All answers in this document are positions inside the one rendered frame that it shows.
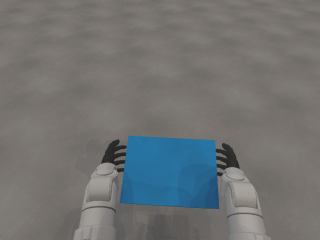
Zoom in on robot left hand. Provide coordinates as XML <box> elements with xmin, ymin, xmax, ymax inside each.
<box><xmin>101</xmin><ymin>139</ymin><xmax>127</xmax><ymax>173</ymax></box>

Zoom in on right robot forearm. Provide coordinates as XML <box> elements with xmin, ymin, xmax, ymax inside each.
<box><xmin>220</xmin><ymin>167</ymin><xmax>271</xmax><ymax>240</ymax></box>

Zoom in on carton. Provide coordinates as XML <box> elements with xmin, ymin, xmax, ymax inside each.
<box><xmin>119</xmin><ymin>135</ymin><xmax>219</xmax><ymax>209</ymax></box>

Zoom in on left robot forearm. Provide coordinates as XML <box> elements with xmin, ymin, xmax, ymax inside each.
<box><xmin>73</xmin><ymin>162</ymin><xmax>119</xmax><ymax>240</ymax></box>

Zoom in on robot right hand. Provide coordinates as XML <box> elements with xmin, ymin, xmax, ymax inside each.
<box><xmin>215</xmin><ymin>143</ymin><xmax>240</xmax><ymax>177</ymax></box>

